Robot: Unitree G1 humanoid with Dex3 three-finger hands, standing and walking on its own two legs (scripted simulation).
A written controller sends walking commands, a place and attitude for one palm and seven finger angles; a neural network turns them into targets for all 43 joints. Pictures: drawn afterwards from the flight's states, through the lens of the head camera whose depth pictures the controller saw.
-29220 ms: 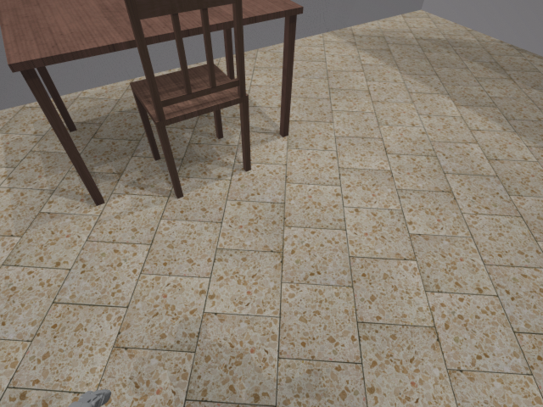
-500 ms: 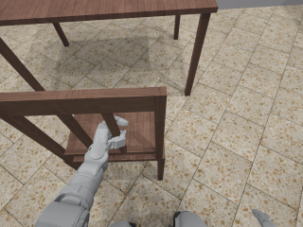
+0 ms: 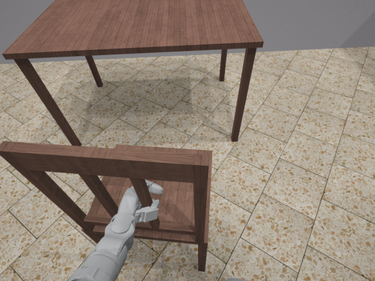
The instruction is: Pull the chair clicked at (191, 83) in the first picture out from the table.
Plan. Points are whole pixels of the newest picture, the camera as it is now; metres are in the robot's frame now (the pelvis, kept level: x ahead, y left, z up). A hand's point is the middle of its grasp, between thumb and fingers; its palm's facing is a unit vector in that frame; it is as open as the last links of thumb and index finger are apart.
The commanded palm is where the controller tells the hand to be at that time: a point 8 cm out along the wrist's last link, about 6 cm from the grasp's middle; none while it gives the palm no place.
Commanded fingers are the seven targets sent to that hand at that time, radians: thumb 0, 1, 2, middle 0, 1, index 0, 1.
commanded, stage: stop walking, hand still on the chair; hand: left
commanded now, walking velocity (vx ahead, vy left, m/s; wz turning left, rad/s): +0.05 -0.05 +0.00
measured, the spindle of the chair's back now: (106, 200) +0.32 +0.23 -0.07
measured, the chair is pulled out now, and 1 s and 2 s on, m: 0.61 0.62 0.62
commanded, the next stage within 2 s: open the thumb and straighten the fingers in 0.80 s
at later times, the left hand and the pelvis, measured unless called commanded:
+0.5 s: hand (154, 213) +0.28 +0.10 -0.06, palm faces -0.12 -0.98 -0.15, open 5.4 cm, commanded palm +0.27 +0.15 -0.04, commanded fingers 0.00 0.90 0.90 -0.50 -1.45 -0.50 -1.45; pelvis +0.05 +0.01 +0.01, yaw -1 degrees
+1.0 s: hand (153, 212) +0.28 +0.10 -0.05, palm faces -0.09 -0.99 -0.11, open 5.5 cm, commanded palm +0.26 +0.15 -0.04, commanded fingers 0.00 0.17 0.55 -0.50 -1.45 -0.50 -1.45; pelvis +0.05 +0.00 +0.01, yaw +0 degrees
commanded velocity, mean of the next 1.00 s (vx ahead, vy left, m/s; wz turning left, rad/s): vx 0.00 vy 0.00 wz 0.00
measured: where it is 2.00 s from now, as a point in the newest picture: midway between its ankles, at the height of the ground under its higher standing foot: outside the picture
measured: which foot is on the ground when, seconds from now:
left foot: down 0.00-1.00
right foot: down 0.00-1.00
